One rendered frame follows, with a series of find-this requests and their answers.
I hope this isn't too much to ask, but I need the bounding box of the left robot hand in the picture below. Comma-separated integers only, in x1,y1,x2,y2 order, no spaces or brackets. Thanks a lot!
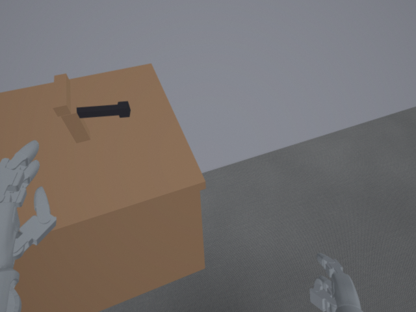
0,140,57,268

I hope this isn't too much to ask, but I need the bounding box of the right robot hand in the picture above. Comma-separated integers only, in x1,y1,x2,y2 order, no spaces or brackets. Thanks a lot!
309,253,361,312

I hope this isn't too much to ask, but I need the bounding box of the counter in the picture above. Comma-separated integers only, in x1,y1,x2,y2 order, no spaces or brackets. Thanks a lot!
0,64,206,312

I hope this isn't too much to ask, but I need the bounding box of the left robot forearm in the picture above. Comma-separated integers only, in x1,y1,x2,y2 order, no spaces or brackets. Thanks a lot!
0,268,21,312

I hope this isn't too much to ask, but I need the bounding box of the tap lever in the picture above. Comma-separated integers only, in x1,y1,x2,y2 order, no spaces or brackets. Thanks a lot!
77,101,131,118

